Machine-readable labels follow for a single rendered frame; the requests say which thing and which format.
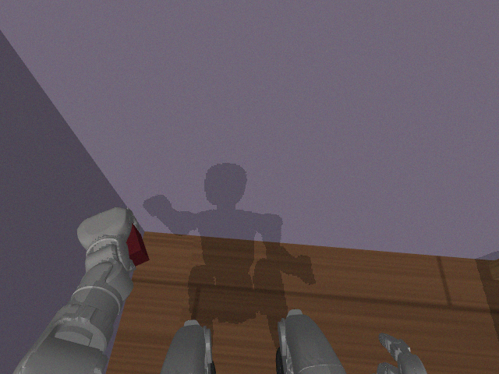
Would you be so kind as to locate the left robot hand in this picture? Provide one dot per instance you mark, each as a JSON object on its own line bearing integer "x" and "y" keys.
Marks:
{"x": 114, "y": 222}

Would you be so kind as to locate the cube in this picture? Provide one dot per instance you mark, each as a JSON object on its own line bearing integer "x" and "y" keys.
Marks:
{"x": 136, "y": 247}

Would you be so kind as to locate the left robot arm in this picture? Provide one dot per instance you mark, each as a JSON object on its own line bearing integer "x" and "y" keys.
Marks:
{"x": 76, "y": 338}

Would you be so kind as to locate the right robot hand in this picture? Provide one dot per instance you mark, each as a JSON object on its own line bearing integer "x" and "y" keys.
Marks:
{"x": 400, "y": 352}

